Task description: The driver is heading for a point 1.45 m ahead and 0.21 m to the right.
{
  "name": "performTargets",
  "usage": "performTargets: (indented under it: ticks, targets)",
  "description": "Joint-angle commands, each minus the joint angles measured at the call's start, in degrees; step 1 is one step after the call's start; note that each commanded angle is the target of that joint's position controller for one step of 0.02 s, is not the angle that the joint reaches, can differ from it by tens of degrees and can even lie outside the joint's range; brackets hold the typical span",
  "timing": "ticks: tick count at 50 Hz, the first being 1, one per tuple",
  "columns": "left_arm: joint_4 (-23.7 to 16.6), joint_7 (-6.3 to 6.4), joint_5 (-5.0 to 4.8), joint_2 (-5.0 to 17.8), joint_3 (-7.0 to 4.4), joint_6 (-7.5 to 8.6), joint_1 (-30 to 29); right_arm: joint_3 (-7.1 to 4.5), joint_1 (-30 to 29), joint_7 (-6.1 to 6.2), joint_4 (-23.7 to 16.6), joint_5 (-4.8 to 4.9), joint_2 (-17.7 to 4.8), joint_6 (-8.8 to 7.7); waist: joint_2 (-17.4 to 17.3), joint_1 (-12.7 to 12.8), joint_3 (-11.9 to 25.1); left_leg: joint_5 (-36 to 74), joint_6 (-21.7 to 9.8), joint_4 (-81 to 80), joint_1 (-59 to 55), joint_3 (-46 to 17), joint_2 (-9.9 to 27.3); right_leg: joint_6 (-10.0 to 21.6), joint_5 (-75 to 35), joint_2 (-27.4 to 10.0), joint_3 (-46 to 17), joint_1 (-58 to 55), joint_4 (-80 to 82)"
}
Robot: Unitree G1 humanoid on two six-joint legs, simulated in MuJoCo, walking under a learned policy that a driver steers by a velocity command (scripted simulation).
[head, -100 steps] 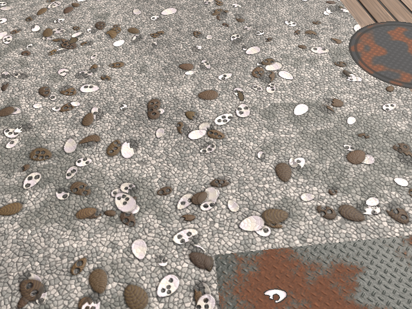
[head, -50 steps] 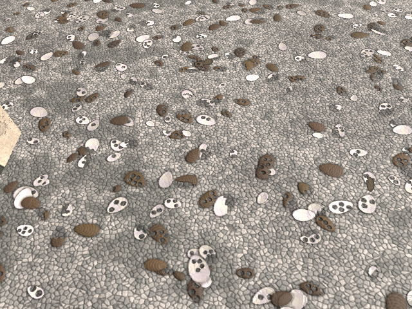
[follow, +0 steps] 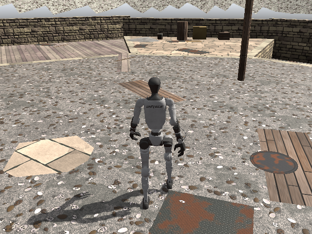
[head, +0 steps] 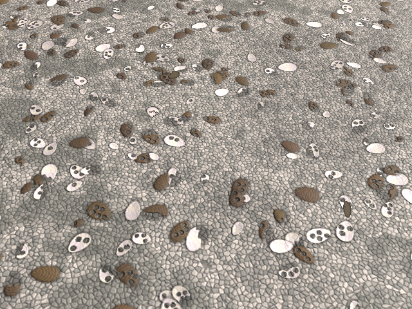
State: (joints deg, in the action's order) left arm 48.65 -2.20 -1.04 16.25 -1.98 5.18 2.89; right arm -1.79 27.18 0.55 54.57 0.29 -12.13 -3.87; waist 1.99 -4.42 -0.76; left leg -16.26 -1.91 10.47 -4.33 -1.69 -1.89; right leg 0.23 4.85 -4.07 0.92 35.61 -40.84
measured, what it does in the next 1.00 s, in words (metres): walks ahead: right foot, then left foot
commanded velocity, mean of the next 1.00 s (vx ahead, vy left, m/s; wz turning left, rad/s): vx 0.28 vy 0.00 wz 0.00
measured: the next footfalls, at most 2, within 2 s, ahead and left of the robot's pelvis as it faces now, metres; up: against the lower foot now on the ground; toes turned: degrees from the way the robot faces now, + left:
right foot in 0.14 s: +0.28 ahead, -0.14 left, +0.00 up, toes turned -1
left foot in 0.56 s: +0.34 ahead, +0.10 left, +0.00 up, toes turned -1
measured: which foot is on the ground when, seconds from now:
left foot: down 0.00-0.14, up 0.16-0.54, down 0.56-0.82, up 0.84-1.00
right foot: up 0.00-0.12, down 0.14-1.00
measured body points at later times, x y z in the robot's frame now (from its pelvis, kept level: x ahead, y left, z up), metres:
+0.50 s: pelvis +0.22 -0.05 +0.00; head +0.24 -0.05 +0.45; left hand +0.28 +0.21 -0.14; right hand +0.35 -0.32 -0.12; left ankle +0.30 +0.10 -0.72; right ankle +0.24 -0.13 -0.74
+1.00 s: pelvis +0.37 -0.01 -0.01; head +0.40 +0.00 +0.44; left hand +0.31 +0.26 -0.15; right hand +0.55 -0.25 -0.12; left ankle +0.45 +0.12 -0.70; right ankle +0.24 -0.14 -0.74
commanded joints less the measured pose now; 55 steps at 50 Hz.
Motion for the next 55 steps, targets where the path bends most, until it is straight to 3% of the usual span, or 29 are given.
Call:
performTargets:
  ticks: [1, 4, 5, 7, 8, 9, 10, 11, 12, 13, 16, 20, 23, 27, 29, 30, 32, 34, 37, 39, 41, 42, 44, 46, 47, 48, 50, 52, 55]
  targets:
    - [-6.6, -0.27, -0.42, 2.0, 0.32, 0.64, -9.9, -2.39, 1.2, 0.66, -1.6, 0.53, -11.4, -0.93, -8.2, 0.3, -7.0, 16.5, -8.4, -6.4, 8.9, -6.1, 13.2, 0.0, -7.3, 2.3, 1.3, -3.8, 8.1]
    - [-7.2, -0.4, -0.41, 4.9, -0.64, 0.77, -8.5, -2.75, -0.2, 0.62, -1.2, 0.88, -11.6, -0.75, -8.0, 3.2, -5.6, 27.3, -6.5, -2.3, 2.7, -4.9, 15.5, 2.7, -5.9, 2.7, 0.0, -6.3, 11.0]
    - [-6.7, -0.31, -0.32, 6.0, -1.27, 0.78, -5.7, -2.98, -0.9, 0.61, -1.4, 0.59, -12.2, -0.41, -8.7, 5.0, -2.8, 37.6, -5.8, 2.0, 0.8, -4.0, 15.5, 3.8, -4.1, 4.0, 0.8, -10.2, 10.6]
    - [-2.4, 0.39, -0.08, 9.4, -3.39, 0.3, 9.3, -2.7, -1.9, 0.72, -1.9, -0.23, -11.6, 0.76, -8.6, 12.4, 6.8, 50.6, -2.8, 21.5, 4.3, -0.9, 11.6, 6.6, -4.1, 5.6, 2.0, -29.6, 10.7]
    - [-0.8, 0.94, 1.24, 13.4, -4.2, 0.08, 18.2, -1.74, 0.0, 0.9, -3.3, -1.52, -9.3, 0.93, -0.7, 13.8, 15.1, 31.2, -0.7, 39.8, 17.3, 0.3, 7.6, 10.1, -10.6, -6.2, -11.3, -47.2, 8.4]
    - [0.5, 0.16, 1.89, 15.2, -4.3, -0.04, 19.6, 0.39, 9.7, 0.32, -1.9, -0.59, -0.7, 0.11, 16.6, 8.3, 24.6, -16.9, 2.7, 60.3, 34.0, -2.5, -3.8, 20.1, -7.0, -19.7, -38.7, -60.5, 17.4]
    - [-0.3, -0.1, 0.85, 9.9, -2.95, 0.06, 16.5, -1.0, 6.3, 0.19, -0.9, 0.6, -7.2, -0.81, 9.4, 9.7, 20.2, -18.5, 2.1, 67.0, 37.1, -8.5, -1.4, 18.1, -8.2, -17.4, -39.2, -54.5, 21.3]
    - [-1.2, 0.02, 0.55, 7.6, -2.24, 0.2, 10.6, -1.81, 0.1, 0.18, -2.6, 1.72, -9.8, -1.15, 5.7, 8.5, 11.1, -14.6, 1.9, 67.4, 39.7, -6.0, 1.2, 16.2, -14.5, -15.9, -28.3, -45.1, 21.2]
    - [-1.7, -0.01, 0.81, 6.2, -1.76, 0.39, 6.6, -1.83, -3.0, 0.68, -3.2, 1.33, -10.0, -1.17, -0.4, 6.6, 7.4, -10.2, 2.1, 64.8, 37.3, -4.0, 4.3, 14.9, -22.4, -13.6, -21.3, -36.8, 21.9]
    - [-1.6, -0.11, 1.45, 5.3, -1.46, 0.57, 4.7, -2.3, -4.6, 1.16, -3.6, 0.32, -9.8, -0.78, -1.6, 5.2, 4.7, -8.2, 2.3, 62.0, 34.6, -3.1, 5.8, 14.5, -27.7, -11.7, -16.5, -29.8, 23.4]
    - [0.3, -0.22, 2.62, 3.2, -0.71, 1.22, 3.3, -1.94, -2.3, 1.48, -3.0, 0.07, -6.0, 0.98, 1.5, 1.8, 4.9, -6.0, 3.2, 53.7, 26.4, -3.0, 7.6, 15.0, -34.6, -8.9, -8.7, -21.0, 26.0]
    - [1.8, 1.05, 2.45, 6.1, -1.12, 0.48, 2.3, -1.29, -8.7, 1.97, -5.3, -0.77, -5.0, 2.42, 2.2, 1.8, 6.2, 2.6, 4.2, 35.3, 22.2, -1.5, 7.7, 13.9, -31.7, -7.1, -4.2, -18.5, 27.0]
    - [3.3, 1.57, 2.19, 7.4, -1.3, -0.79, 4.2, -1.72, -12.9, 1.88, -5.8, -0.29, -7.0, 3.46, 1.6, 3.5, 5.9, 7.7, 4.2, 29.0, 19.9, -1.3, 6.8, 13.1, -16.3, -7.3, -5.5, -18.7, 28.5]
    - [4.5, 1.83, 1.09, 5.4, -0.32, -2.01, 4.6, -2.11, -15.7, 1.95, -5.9, -1.13, -7.7, 3.52, 0.6, 2.9, 2.4, 10.5, 2.5, 16.3, 14.6, -0.5, 5.6, 9.8, 3.2, -5.2, -7.4, -17.8, 25.9]
    - [5.7, 1.7, 2.15, 3.0, 0.61, -1.82, 9.8, -2.73, -15.6, 2.43, -6.3, -1.53, -11.6, 3.3, -4.6, 4.9, 3.2, 25.3, 0.3, 13.0, 8.0, -5.7, 11.0, 4.8, 8.3, -0.1, -5.3, -15.7, 20.7]
    - [6.5, 1.8, 1.84, 2.4, 0.5, -1.87, 14.7, -3.34, -16.7, 2.41, -5.2, -0.44, -13.8, 3.58, -10.7, 8.5, 4.6, 16.2, -2.4, 14.3, 8.3, -6.4, 11.2, 3.5, 14.1, 4.0, -1.6, -15.2, 20.9]
    - [5.8, 2.47, 0.94, 5.0, -0.03, -2.8, 9.6, -3.0, -16.6, 1.63, -4.7, 0.08, -9.7, 3.72, -8.2, 5.0, 1.7, -10.2, -2.5, 11.1, 15.7, -5.6, 7.6, 3.2, 22.5, 5.5, 1.1, -16.3, 16.4]
    - [5.4, 2.97, 0.59, 4.9, -0.24, -3.03, 9.8, -2.96, -17.7, 1.25, -4.9, 0.19, -9.7, 2.7, -8.3, 5.6, -2.8, -18.1, -3.5, 9.6, 20.3, -7.6, 8.2, 4.8, 27.8, 4.5, -0.3, -14.3, 15.1]
    - [5.7, 2.55, 0.56, 4.2, -0.41, -1.12, 11.6, -3.12, -17.5, 0.68, -4.6, 0.84, -9.5, 0.55, -8.1, 6.4, -2.3, -11.0, -5.1, 11.6, 20.1, -9.4, 9.5, 6.9, 23.3, 2.8, -1.9, -16.2, 14.2]
    - [6.5, 2.13, 0.19, 5.4, -0.92, -0.22, 14.0, -2.88, -19.2, 0.18, -5.4, 0.99, -8.4, -0.57, -4.1, 7.3, -0.5, -0.9, -4.3, 18.2, 21.9, -5.2, 6.8, 8.5, 20.2, 0.8, -5.3, -20.9, 16.5]
    - [8.4, 2.04, -0.6, 9.2, -2.29, -0.29, 19.3, -2.4, -22.4, -0.52, -7.0, 0.52, -6.8, -2.26, 5.6, 8.7, -0.2, 7.4, -0.9, 30.9, 34.3, 3.4, 1.7, 11.8, 8.2, -6.4, -16.5, -34.2, 20.2]
    - [9.1, 2.08, -0.71, 9.6, -2.57, -0.5, 21.4, -2.2, -24.7, -0.97, -8.0, 0.4, -6.7, -3.07, 7.8, 9.5, -1.4, 0.9, -0.5, 34.8, 43.2, 4.2, 2.1, 14.2, 0.4, -11.8, -22.2, -40.6, 20.9]
    - [10.2, 1.89, 0.39, 7.4, -2.07, -0.41, 27.0, -1.96, -30.5, -1.9, -10.1, 1.52, -6.6, -3.61, 5.8, 12.1, -3.8, -19.9, -1.0, 47.4, 60.8, 1.3, 4.9, 17.8, -11.8, -18.9, -28.9, -51.5, 21.3]
    - [9.8, 2.16, 0.24, 7.5, -2.07, -0.78, 27.3, -1.33, -33.3, -2.65, -11.5, 2.19, -5.5, -3.42, 2.5, 12.0, -4.2, -16.5, -0.9, 48.4, 67.7, 1.0, 8.0, 15.7, -12.3, -18.8, -25.3, -55.3, 22.4]
    - [9.6, 2.31, 0.18, 6.5, -1.7, -1.1, 27.1, -1.21, -34.5, -3.06, -11.8, 1.78, -5.5, -3.42, 1.4, 12.1, -4.2, -12.8, -0.6, 46.4, 65.9, 2.7, 8.1, 13.4, -15.2, -16.2, -21.0, -53.7, 23.6]
    - [8.3, 2.58, 0.22, 7.8, -1.72, -1.66, 22.6, -0.56, -32.9, -3.59, -12.5, 2.09, -4.2, -3.26, 3.9, 9.4, -4.1, -6.8, -0.2, 39.6, 57.7, 2.3, 8.7, 12.4, -10.8, -15.5, -18.6, -46.1, 26.5]
    - [6.2, 2.86, 0.36, 8.4, -1.8, -1.73, 16.4, -0.17, -29.4, -4.31, -11.2, 1.71, -3.7, -2.71, 5.8, 6.5, -2.6, 8.6, 0.5, 30.1, 34.2, 6.1, 4.5, 8.9, -11.1, -8.5, -8.3, -29.5, 30.1]
    - [6.5, 2.76, -0.18, 10.7, -2.54, -1.15, 16.6, -1.66, -24.0, -3.63, -9.5, 1.3, -6.9, -1.59, 6.7, 3.0, -0.6, 14.6, 0.2, 27.1, 20.0, 7.7, 0.9, 7.3, -16.8, -7.5, -4.9, -25.3, 28.3]
    - [7.2, 2.82, -0.09, 8.7, -2.1, -0.82, 17.5, -4.76, -9.1, -1.64, -4.9, 1.04, -11.7, 0.12, 4.1, -5.3, 5.8, 11.0, -3.5, 23.4, 1.0, 6.0, 0.9, 2.7, -23.6, -4.6, -0.5, -22.0, 6.5]
Over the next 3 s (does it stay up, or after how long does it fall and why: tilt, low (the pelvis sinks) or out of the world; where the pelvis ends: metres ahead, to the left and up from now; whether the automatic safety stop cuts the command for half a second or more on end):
stays up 1.41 -0.05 0.00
